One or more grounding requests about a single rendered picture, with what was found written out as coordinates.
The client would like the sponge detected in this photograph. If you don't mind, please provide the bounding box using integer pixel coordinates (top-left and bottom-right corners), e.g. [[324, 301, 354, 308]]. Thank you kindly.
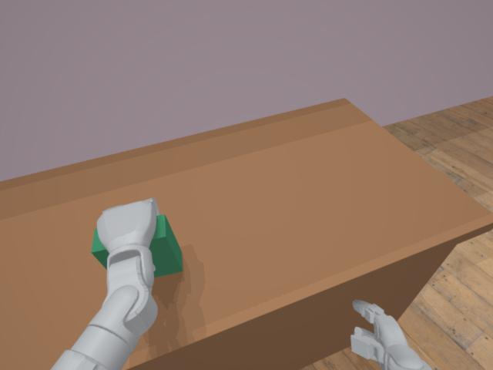
[[91, 214, 183, 278]]

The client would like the table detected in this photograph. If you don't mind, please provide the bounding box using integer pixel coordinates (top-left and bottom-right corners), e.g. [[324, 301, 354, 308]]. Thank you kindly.
[[0, 98, 493, 370]]

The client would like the robot left hand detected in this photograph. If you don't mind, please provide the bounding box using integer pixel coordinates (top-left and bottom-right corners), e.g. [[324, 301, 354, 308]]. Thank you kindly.
[[97, 197, 160, 271]]

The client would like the robot right forearm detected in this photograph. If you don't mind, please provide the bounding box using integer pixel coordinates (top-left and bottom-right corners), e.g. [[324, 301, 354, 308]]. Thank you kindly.
[[384, 345, 432, 370]]

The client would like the robot left forearm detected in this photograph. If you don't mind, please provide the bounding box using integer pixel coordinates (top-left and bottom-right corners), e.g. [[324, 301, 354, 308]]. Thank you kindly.
[[51, 244, 158, 370]]

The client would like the robot right hand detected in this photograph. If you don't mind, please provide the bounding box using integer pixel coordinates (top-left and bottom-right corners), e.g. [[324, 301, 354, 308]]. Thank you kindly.
[[350, 300, 409, 370]]

